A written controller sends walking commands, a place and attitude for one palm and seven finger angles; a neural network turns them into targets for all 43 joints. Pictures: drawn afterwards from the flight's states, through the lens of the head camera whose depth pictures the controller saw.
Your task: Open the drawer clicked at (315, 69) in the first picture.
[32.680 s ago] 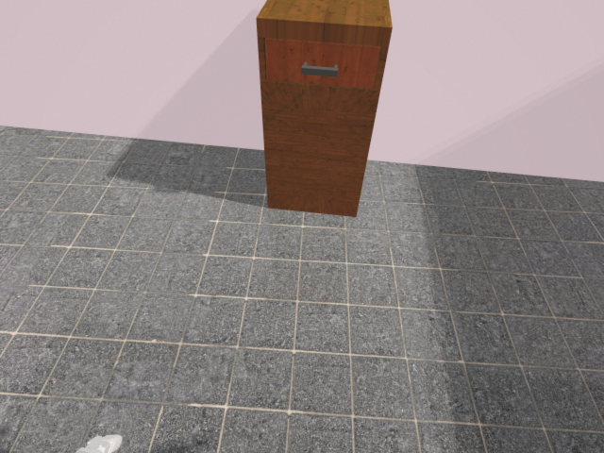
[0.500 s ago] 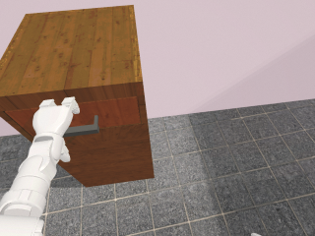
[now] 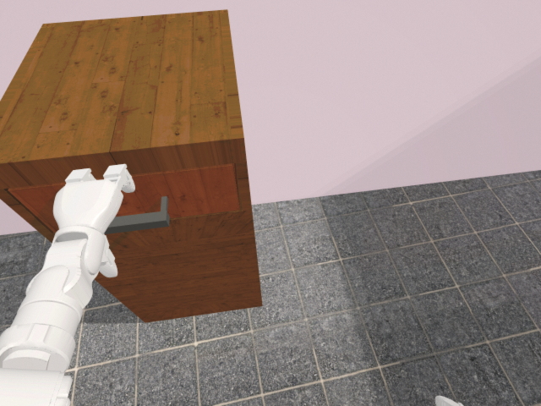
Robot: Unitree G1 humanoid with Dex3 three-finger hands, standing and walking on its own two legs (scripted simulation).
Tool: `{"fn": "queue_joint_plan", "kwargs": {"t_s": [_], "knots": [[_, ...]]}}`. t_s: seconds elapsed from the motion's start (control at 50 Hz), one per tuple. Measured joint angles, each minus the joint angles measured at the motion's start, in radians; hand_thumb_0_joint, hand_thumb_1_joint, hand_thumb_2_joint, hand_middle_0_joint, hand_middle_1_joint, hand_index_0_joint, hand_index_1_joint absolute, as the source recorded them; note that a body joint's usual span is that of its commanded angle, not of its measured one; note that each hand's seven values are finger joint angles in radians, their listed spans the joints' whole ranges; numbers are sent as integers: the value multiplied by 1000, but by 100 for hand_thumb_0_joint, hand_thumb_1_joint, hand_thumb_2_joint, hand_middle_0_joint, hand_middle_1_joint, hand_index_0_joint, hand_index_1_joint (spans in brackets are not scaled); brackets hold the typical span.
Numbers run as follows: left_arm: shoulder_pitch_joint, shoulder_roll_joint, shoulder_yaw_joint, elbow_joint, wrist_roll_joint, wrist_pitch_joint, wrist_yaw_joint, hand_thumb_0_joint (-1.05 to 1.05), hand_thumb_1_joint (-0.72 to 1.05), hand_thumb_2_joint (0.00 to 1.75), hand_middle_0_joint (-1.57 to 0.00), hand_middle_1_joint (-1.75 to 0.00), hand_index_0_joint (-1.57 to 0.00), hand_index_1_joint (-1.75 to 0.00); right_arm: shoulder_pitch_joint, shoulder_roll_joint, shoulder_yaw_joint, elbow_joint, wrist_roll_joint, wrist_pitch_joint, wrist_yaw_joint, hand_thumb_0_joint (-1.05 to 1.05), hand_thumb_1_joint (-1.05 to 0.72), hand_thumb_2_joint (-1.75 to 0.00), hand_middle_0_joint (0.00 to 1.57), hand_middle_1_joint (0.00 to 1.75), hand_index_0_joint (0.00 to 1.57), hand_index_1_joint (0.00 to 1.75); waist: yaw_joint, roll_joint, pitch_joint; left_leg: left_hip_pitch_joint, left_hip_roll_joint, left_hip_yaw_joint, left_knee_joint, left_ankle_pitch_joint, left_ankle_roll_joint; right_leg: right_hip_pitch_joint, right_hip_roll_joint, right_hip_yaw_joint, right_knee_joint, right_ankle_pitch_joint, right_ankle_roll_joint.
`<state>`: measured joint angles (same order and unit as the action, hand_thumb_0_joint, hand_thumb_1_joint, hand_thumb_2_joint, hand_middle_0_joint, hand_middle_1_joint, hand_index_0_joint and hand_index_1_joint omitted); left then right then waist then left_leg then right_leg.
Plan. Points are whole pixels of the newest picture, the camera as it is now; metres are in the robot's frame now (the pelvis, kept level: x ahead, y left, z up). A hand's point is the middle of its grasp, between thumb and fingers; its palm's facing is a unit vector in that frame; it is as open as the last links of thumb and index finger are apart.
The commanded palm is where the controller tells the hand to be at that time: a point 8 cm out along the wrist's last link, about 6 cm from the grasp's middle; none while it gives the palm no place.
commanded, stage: re-aim the fingers above the handle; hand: left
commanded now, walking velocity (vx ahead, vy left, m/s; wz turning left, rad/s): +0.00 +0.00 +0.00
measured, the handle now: (135, 213) +0.43 +0.28 -0.03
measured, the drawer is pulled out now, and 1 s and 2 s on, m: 0.00 0.00 0.00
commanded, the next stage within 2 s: lower the fingers behind the handle in 1.16 s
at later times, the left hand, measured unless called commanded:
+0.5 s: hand (125, 216) +0.39 +0.26 +0.03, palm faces -0.02 -0.02 -1.00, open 13.7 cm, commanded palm +0.37 +0.26 +0.09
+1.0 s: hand (114, 220) +0.38 +0.28 +0.03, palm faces -0.05 -0.01 -1.00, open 13.8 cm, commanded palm +0.36 +0.27 +0.08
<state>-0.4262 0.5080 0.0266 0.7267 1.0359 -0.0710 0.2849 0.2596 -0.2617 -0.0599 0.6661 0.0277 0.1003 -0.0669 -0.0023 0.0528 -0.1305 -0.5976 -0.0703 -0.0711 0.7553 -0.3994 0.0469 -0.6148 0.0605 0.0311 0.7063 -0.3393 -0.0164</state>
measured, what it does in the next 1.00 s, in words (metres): stands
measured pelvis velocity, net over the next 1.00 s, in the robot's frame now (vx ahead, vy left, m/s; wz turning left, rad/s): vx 0.00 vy -0.01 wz -0.01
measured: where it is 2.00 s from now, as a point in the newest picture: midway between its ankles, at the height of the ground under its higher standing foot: outside the picture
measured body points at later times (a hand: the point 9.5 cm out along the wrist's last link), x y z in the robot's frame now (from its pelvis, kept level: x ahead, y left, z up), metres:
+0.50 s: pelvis +0.00 +0.00 +0.00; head +0.06 -0.02 +0.45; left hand +0.39 +0.26 +0.08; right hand +0.11 -0.26 -0.13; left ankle -0.03 +0.09 -0.71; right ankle +0.00 -0.11 -0.71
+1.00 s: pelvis +0.00 -0.01 +0.00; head +0.06 -0.03 +0.45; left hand +0.38 +0.27 +0.08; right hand +0.11 -0.28 -0.13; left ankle -0.03 +0.09 -0.71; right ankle +0.00 -0.12 -0.71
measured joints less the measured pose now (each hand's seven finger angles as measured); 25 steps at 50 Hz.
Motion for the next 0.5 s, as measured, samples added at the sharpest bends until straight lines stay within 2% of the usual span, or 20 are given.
{"fn": "queue_joint_plan", "kwargs": {"t_s": [0.12,0.34,0.5], "knots": [[-13,-20,-6,6,8,8,19,0,-49,30,-33,-122,-33,-121,-5,8,7,6,-5,2,5,1,-90,-90,20,30,20,30,0,2,-3,-4,-2,5,4,-3,3,-6,-2,5,7,-3,3],[-32,-67,-65,8,5,89,31,0,-49,30,-33,-122,-34,-123,5,20,10,13,-2,-1,15,1,-90,-90,20,30,20,30,2,12,0,20,-8,-1,-14,5,3,20,-9,0,-8,-1,4],[-33,-77,-64,12,6,88,26,0,-49,30,-33,-122,-33,-122,-1,17,17,10,-2,1,11,1,-90,-90,20,30,20,30,2,8,2,44,-5,3,-33,9,1,36,-7,5,-16,1,-1]]}}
